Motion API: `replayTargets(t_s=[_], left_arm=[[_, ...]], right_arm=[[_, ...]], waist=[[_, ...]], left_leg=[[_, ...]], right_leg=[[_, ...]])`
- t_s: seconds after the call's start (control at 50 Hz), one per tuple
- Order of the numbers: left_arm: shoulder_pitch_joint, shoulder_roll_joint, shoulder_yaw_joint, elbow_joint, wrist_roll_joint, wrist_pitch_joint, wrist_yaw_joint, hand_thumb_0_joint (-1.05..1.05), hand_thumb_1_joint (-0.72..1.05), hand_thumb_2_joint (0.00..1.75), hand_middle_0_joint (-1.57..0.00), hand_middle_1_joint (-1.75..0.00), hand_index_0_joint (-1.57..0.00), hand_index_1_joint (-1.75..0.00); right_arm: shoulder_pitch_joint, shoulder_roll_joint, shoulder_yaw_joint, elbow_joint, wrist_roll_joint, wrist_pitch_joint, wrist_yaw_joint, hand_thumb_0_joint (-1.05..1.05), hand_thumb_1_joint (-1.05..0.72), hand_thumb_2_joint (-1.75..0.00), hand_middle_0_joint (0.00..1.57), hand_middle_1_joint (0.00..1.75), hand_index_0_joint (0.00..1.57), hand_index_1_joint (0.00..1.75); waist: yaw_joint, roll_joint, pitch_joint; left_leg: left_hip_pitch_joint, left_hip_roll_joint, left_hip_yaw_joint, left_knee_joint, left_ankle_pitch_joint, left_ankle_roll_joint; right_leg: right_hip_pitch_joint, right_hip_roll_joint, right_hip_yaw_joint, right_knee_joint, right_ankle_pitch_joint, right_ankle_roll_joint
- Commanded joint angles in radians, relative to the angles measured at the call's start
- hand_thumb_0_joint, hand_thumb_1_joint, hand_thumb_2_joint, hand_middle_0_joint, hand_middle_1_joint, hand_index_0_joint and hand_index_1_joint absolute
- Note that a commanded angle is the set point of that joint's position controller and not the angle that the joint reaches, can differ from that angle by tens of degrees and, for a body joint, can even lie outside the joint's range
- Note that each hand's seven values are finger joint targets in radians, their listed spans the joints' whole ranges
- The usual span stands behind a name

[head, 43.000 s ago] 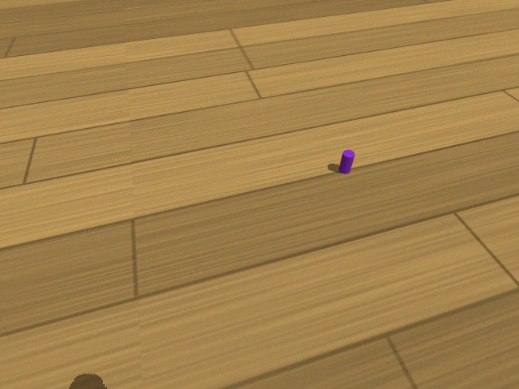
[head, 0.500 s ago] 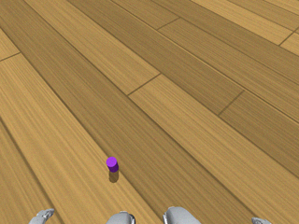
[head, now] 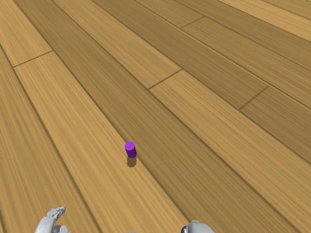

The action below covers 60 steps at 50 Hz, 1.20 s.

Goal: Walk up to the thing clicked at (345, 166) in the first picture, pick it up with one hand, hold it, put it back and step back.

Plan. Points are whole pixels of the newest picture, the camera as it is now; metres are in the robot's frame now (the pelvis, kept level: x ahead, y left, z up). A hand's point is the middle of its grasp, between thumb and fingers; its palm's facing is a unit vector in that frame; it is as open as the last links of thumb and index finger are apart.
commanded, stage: step back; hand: left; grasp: from above
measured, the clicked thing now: (130, 150) +0.65 +0.21 -0.70
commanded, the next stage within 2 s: none
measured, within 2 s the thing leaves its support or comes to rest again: neither
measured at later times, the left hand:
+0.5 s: hand out of the picture -0.09 +0.24 -0.14, palm faces -0.05 -0.91 -0.41, open 7.4 cm
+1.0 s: hand out of the picture -0.26 +0.26 -0.15, palm faces -0.07 -0.92 -0.39, open 7.4 cm
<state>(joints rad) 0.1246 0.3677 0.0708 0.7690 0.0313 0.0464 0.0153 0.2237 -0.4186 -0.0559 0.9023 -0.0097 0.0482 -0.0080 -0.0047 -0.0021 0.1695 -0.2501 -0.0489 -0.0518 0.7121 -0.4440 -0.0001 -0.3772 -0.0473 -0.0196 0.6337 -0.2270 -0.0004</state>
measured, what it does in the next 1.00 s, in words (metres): walks backwards: left foot, then right foot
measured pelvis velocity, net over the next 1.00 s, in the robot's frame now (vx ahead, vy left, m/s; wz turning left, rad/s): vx -0.34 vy -0.01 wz -0.07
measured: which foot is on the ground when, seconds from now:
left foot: up 0.00-0.00, down 0.02-0.40, up 0.42-0.68, down 0.70-1.00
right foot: down 0.00-0.04, up 0.06-0.36, down 0.38-0.72, up 0.74-1.00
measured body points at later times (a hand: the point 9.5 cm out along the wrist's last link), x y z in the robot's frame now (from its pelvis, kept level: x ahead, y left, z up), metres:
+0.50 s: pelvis -0.17 -0.02 +0.00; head -0.12 -0.04 +0.45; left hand -0.08 +0.29 -0.11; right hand -0.06 -0.34 -0.12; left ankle -0.12 +0.12 -0.66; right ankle -0.15 -0.14 -0.72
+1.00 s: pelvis -0.34 -0.01 +0.00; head -0.30 +0.00 +0.45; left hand -0.25 +0.31 -0.12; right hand -0.25 -0.33 -0.11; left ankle -0.25 +0.11 -0.72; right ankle -0.39 -0.14 -0.70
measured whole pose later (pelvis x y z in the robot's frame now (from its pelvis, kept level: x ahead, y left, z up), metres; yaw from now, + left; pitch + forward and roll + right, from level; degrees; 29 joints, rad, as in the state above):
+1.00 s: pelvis -0.34 -0.01 +0.00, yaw -4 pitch -2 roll +0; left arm 0.21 0.40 0.07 0.89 0.03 0.05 0.00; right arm 0.15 -0.37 -0.04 0.85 -0.04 0.03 0.01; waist 0.02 -0.02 0.13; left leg -0.37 0.03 0.03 0.60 -0.20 0.02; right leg -0.26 0.03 0.07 0.81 -0.53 0.00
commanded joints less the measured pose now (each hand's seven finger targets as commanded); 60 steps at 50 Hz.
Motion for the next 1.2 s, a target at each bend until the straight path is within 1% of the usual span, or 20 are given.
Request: replayTargets(t_s=[0.0, 0.02, 0.04, 0.1, 0.22, 0.32, 0.36, 0.38, 0.4, 0.46, 0.58, 0.66, 0.72, 0.8, 0.92, 0.98, 1.02, 1.06, 1.12, 1.18], left_arm=[[0.060, 0.202, 0.046, -0.078, -0.017, -0.002, 0.004, 0.00, 0.90, 0.90, -0.20, -0.30, -0.20, -0.30], [0.000, 0.199, 0.048, -0.092, -0.023, -0.008, 0.010, 0.00, 0.90, 0.90, -0.20, -0.30, -0.20, -0.30], [-0.069, 0.223, 0.067, -0.091, -0.008, -0.010, 0.022, 0.00, 0.90, 0.90, -0.20, -0.30, -0.20, -0.30], [0.022, 0.198, 0.063, -0.036, -0.033, -0.002, 0.018, 0.00, 0.90, 0.90, -0.20, -0.30, -0.20, -0.30], [0.043, 0.193, 0.064, -0.034, -0.012, -0.014, 0.010, 0.00, 0.90, 0.90, -0.20, -0.30, -0.20, -0.30], [0.160, 0.178, 0.062, 0.039, -0.005, -0.033, -0.001, 0.00, 0.90, 0.90, -0.20, -0.30, -0.20, -0.30], [0.175, 0.268, 0.085, 0.037, 0.017, -0.047, 0.000, 0.00, 0.90, 0.90, -0.20, -0.30, -0.20, -0.30], [0.120, 0.381, 0.110, 0.013, 0.008, -0.041, -0.003, 0.00, 0.90, 0.90, -0.20, -0.30, -0.20, -0.30], [0.072, 0.395, 0.109, -0.019, 0.010, -0.048, 0.002, 0.00, 0.90, 0.90, -0.20, -0.30, -0.20, -0.30], [-0.055, 0.268, 0.081, -0.040, 0.009, -0.044, 0.014, 0.00, 0.90, 0.90, -0.20, -0.30, -0.20, -0.30], [0.069, 0.257, 0.073, -0.037, 0.016, -0.027, 0.030, 0.00, 0.90, 0.90, -0.20, -0.30, -0.20, -0.30], [0.010, 0.271, 0.055, -0.056, -0.009, -0.004, 0.019, 0.00, 0.90, 0.90, -0.20, -0.30, -0.20, -0.30], [-0.060, 0.242, 0.058, -0.070, -0.011, -0.004, 0.033, 0.00, 0.90, 0.90, -0.20, -0.30, -0.20, -0.30], [0.079, 0.229, 0.062, 0.018, -0.026, 0.008, 0.021, 0.00, 0.90, 0.90, -0.20, -0.30, -0.20, -0.30], [0.062, 0.207, 0.046, 0.027, -0.003, -0.030, -0.013, 0.00, 0.90, 0.90, -0.20, -0.30, -0.20, -0.30], [0.182, 0.185, 0.050, 0.118, 0.000, -0.052, -0.016, 0.00, 0.90, 0.90, -0.20, -0.30, -0.20, -0.30], [0.206, 0.262, 0.076, 0.140, 0.022, -0.070, -0.007, 0.00, 0.90, 0.90, -0.20, -0.30, -0.20, -0.30], [0.053, 0.365, 0.090, 0.083, 0.022, -0.071, -0.005, 0.00, 0.90, 0.90, -0.20, -0.30, -0.20, -0.30], [0.000, 0.266, 0.066, 0.082, 0.016, -0.093, 0.002, 0.00, 0.90, 0.90, -0.20, -0.30, -0.20, -0.30], [0.048, 0.274, 0.068, 0.092, 0.019, -0.093, -0.009, 0.00, 0.90, 0.90, -0.20, -0.30, -0.20, -0.30]], right_arm=[[0.059, -0.226, -0.073, -0.066, -0.031, -0.046, -0.010, 0.00, -0.90, -0.90, 0.20, 0.30, 0.20, 0.30], [-0.010, -0.332, -0.092, -0.093, -0.025, -0.042, 0.000, 0.00, -0.90, -0.90, 0.20, 0.30, 0.20, 0.30], [-0.005, -0.337, -0.093, -0.102, -0.030, -0.044, -0.001, 0.00, -0.90, -0.90, 0.20, 0.30, 0.20, 0.30], [-0.105, -0.233, -0.059, -0.113, -0.027, -0.049, -0.020, 0.00, -0.90, -0.90, 0.20, 0.30, 0.20, 0.30], [-0.048, -0.212, -0.065, -0.133, -0.022, -0.042, -0.025, 0.00, -0.90, -0.90, 0.20, 0.30, 0.20, 0.30], [-0.111, -0.237, -0.065, -0.160, -0.009, -0.015, -0.015, 0.00, -0.90, -0.90, 0.20, 0.30, 0.20, 0.30], [-0.096, -0.167, -0.046, -0.168, 0.004, -0.007, -0.008, 0.00, -0.90, -0.90, 0.20, 0.30, 0.20, 0.30], [-0.142, -0.140, -0.045, -0.181, 0.009, -0.006, -0.023, 0.00, -0.90, -0.90, 0.20, 0.30, 0.20, 0.30], [-0.147, -0.179, -0.062, -0.174, 0.005, 0.000, -0.030, 0.00, -0.90, -0.90, 0.20, 0.30, 0.20, 0.30], [-0.041, -0.173, -0.052, -0.114, 0.021, -0.008, -0.024, 0.00, -0.90, -0.90, 0.20, 0.30, 0.20, 0.30], [-0.076, -0.141, -0.035, -0.142, -0.005, -0.019, -0.021, 0.00, -0.90, -0.90, 0.20, 0.30, 0.20, 0.30], [0.072, -0.159, -0.057, -0.072, -0.016, -0.020, -0.013, 0.00, -0.90, -0.90, 0.20, 0.30, 0.20, 0.30], [-0.017, -0.363, -0.098, -0.117, -0.034, -0.021, 0.004, 0.00, -0.90, -0.90, 0.20, 0.30, 0.20, 0.30], [-0.161, -0.227, -0.052, -0.132, -0.034, -0.035, -0.016, 0.00, -0.90, -0.90, 0.20, 0.30, 0.20, 0.30], [-0.049, -0.216, -0.067, -0.106, -0.035, -0.041, -0.009, 0.00, -0.90, -0.90, 0.20, 0.30, 0.20, 0.30], [-0.082, -0.238, -0.069, -0.100, -0.037, -0.019, 0.000, 0.00, -0.90, -0.90, 0.20, 0.30, 0.20, 0.30], [-0.049, -0.135, -0.037, -0.107, -0.025, -0.019, 0.005, 0.00, -0.90, -0.90, 0.20, 0.30, 0.20, 0.30], [-0.160, -0.181, -0.058, -0.104, -0.018, -0.023, -0.007, 0.00, -0.90, -0.90, 0.20, 0.30, 0.20, 0.30], [-0.074, -0.147, -0.039, -0.043, -0.001, -0.045, 0.002, 0.00, -0.90, -0.90, 0.20, 0.30, 0.20, 0.30], [-0.073, -0.152, -0.036, -0.033, -0.012, -0.058, 0.016, 0.00, -0.90, -0.90, 0.20, 0.30, 0.20, 0.30]], waist=[[0.011, 0.037, -0.256], [-0.007, 0.238, -0.218], [-0.062, 0.223, -0.188], [0.025, 0.106, -0.171], [-0.022, 0.150, -0.184], [0.030, 0.189, -0.247], [0.027, -0.014, -0.222], [0.069, -0.267, -0.189], [0.061, -0.238, -0.127], [-0.019, -0.088, -0.128], [0.073, -0.186, -0.191], [-0.003, -0.177, -0.244], [-0.056, 0.249, -0.185], [0.063, 0.111, -0.135], [-0.023, 0.163, -0.206], [0.029, 0.193, -0.194], [0.030, -0.053, -0.171], [0.061, -0.141, 0.007], [0.013, -0.090, -0.042], [0.048, -0.153, -0.071]], left_leg=[[0.163, 0.212, -0.225, -0.353, 0.334, 0.085], [0.081, 0.396, -0.411, -0.365, 0.483, 0.226], [-0.039, 0.457, -0.480, -0.374, 0.562, 0.323], [0.014, 0.314, -0.210, -0.286, 0.692, 0.231], [0.167, 0.327, -0.198, -0.215, 0.705, 0.273], [0.036, 0.257, -0.123, -0.129, 0.505, 0.175], [-0.247, 0.111, -0.093, 0.029, 0.166, 0.062], [-0.264, -0.052, -0.032, 0.291, -0.154, 0.012], [-0.206, -0.015, -0.143, 0.476, -0.188, 0.000], [-0.223, -0.068, -0.130, 0.544, -0.036, -0.007], [-0.227, -0.005, -0.023, 0.136, -0.099, -0.022], [0.038, 0.014, 0.053, -0.260, 0.145, 0.021], [-0.116, 0.464, -0.537, -0.449, 0.244, 0.314], [-0.129, 0.294, -0.207, -0.342, 0.405, 0.209], [0.129, 0.293, -0.221, -0.348, 0.000, 0.214], [-0.026, 0.253, -0.147, -0.301, -0.049, 0.164], [-0.288, 0.118, -0.033, -0.022, -0.073, 0.053], [-0.193, 0.061, -0.134, 0.196, -0.077, -0.013], [-0.213, 0.014, -0.106, 0.180, 0.056, -0.009], [-0.186, 0.023, -0.044, 0.057, 0.021, -0.021]], right_leg=[[0.017, -0.051, 0.146, 0.068, 0.075, -0.055], [-0.076, 0.116, 0.007, 0.223, -0.296, -0.011], [-0.043, 0.110, 0.138, 0.428, -0.429, -0.003], [-0.110, 0.155, 0.200, 0.624, -0.310, -0.030], [-0.106, 0.103, 0.136, 0.383, -0.322, 0.027], [0.183, 0.089, 0.006, -0.166, -0.040, -0.016], [0.297, -0.081, 0.315, -0.241, -0.021, -0.083], [0.091, -0.328, 0.561, -0.322, 0.055, -0.267], [-0.086, -0.398, 0.650, -0.354, 0.074, -0.324], [0.006, -0.198, 0.275, -0.193, 0.253, -0.208], [0.284, -0.207, 0.258, -0.119, 0.382, -0.203], [0.145, -0.175, 0.232, -0.045, 0.221, -0.132], [-0.079, 0.099, 0.111, 0.465, -0.447, -0.005], [-0.078, 0.148, 0.201, 0.687, -0.256, -0.019], [-0.035, 0.072, 0.097, 0.155, -0.339, 0.010], [0.223, 0.093, 0.006, -0.258, -0.188, -0.039], [0.361, -0.061, 0.340, -0.355, -0.312, -0.096], [-0.152, -0.330, 0.639, -0.462, -0.700, -0.245], [0.059, -0.180, 0.350, -0.360, -0.286, -0.158], [0.129, -0.156, 0.303, -0.369, -0.415, -0.157]])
